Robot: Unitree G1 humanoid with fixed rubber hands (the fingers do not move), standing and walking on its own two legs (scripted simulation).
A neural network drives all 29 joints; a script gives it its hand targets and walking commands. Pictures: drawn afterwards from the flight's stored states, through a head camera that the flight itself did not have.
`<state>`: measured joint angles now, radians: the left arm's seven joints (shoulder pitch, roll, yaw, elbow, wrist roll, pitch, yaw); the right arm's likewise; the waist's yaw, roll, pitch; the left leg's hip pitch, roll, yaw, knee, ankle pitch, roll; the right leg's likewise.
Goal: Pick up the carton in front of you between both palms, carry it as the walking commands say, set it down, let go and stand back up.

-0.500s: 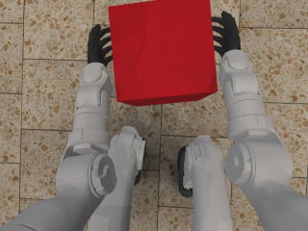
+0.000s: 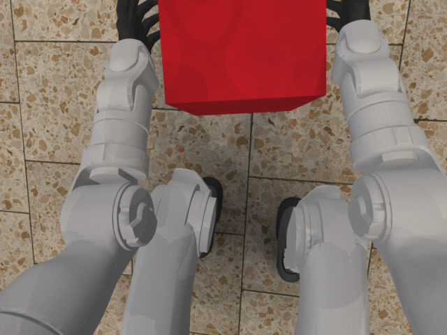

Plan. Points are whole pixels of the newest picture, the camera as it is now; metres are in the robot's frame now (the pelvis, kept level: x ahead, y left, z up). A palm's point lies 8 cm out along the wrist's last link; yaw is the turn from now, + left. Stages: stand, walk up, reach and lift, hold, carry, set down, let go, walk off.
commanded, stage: set down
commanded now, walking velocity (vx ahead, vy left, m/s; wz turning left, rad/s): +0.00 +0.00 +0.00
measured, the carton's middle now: (241, 48) +0.52 +0.04 -0.23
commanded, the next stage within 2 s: none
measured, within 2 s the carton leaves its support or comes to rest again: rests again in 0.96 s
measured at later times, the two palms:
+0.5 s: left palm (139, 50) +0.50 +0.19 -0.15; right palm (350, 28) +0.54 -0.11 -0.17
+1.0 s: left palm (137, 54) +0.49 +0.20 -0.16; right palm (348, 33) +0.53 -0.12 -0.18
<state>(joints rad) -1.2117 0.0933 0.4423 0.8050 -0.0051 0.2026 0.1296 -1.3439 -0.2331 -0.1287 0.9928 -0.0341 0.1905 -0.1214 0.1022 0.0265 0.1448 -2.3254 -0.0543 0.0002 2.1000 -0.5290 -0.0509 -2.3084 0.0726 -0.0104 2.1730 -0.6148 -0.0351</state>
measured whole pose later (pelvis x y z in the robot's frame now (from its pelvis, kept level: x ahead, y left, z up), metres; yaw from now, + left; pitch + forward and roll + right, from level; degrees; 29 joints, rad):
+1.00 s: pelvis -0.01 +0.00 -0.02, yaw +0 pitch +36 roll +4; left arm -1.30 0.18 0.50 1.05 0.06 0.09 0.03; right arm -1.46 -0.26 -0.20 1.17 -0.16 0.11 0.01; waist 0.08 0.04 0.29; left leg -2.27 -0.07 0.01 2.16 -0.52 -0.06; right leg -2.26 0.08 0.01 2.24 -0.60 -0.02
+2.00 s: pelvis +0.01 +0.01 +0.15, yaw -1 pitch +47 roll +2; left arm -0.95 0.15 0.31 0.70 -0.11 0.15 0.12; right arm -1.16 -0.37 -0.14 0.91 0.03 0.17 0.02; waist 0.10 -0.02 -0.06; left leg -1.95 -0.05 -0.01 1.58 -0.45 -0.02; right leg -1.93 0.07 0.03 1.63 -0.52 -0.01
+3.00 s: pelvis +0.12 +0.02 +0.38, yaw -2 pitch +16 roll +0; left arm 0.12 0.18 0.04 0.45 -0.03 -0.02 -0.06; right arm 0.00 -0.19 -0.11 0.55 -0.03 -0.02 0.01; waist 0.07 0.03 -0.05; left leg -0.58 -0.05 -0.04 0.57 -0.27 0.02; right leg -0.54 0.04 0.06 0.56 -0.30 0.00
